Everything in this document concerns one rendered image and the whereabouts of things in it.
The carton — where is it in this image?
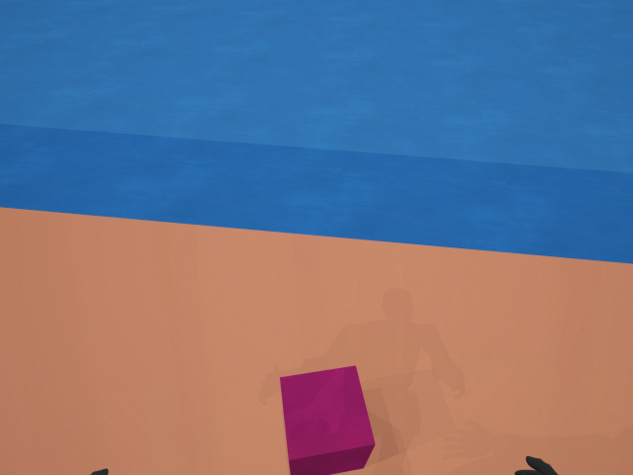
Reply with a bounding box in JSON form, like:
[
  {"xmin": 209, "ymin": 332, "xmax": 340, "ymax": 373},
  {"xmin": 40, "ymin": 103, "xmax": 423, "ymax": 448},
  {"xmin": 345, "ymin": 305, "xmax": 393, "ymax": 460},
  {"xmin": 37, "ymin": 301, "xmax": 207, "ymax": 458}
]
[{"xmin": 280, "ymin": 365, "xmax": 375, "ymax": 475}]

